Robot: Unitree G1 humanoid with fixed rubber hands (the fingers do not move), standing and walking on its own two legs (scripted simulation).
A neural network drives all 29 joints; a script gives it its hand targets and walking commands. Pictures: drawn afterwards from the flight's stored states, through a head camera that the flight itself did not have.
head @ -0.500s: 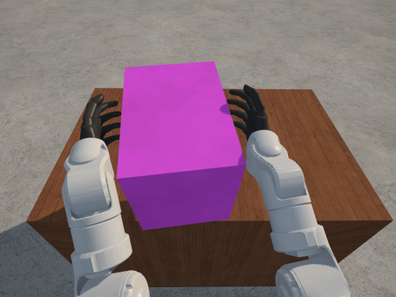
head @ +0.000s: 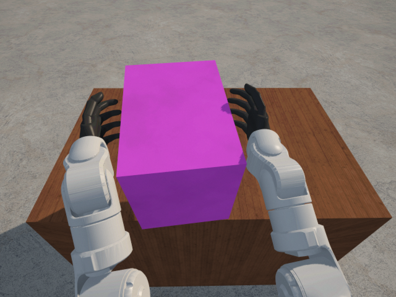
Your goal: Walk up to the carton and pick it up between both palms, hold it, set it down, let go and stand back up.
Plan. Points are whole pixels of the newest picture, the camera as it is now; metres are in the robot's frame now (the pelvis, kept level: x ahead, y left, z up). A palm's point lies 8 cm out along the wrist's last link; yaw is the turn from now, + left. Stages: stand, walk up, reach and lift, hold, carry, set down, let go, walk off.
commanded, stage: hold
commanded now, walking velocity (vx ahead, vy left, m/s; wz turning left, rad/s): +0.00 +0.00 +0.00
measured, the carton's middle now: (178, 144) +0.41 +0.00 +0.11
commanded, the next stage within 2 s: none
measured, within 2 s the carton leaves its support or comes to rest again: neither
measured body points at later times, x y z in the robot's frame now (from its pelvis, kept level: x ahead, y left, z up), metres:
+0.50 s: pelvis +0.00 +0.00 +0.00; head -0.01 +0.00 +0.45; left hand +0.36 +0.15 +0.19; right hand +0.37 -0.14 +0.19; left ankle -0.01 +0.12 -0.75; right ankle +0.01 -0.13 -0.75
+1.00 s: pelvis +0.00 +0.00 +0.00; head -0.01 +0.00 +0.45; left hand +0.36 +0.15 +0.19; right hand +0.37 -0.14 +0.18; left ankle -0.01 +0.12 -0.75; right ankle +0.01 -0.13 -0.75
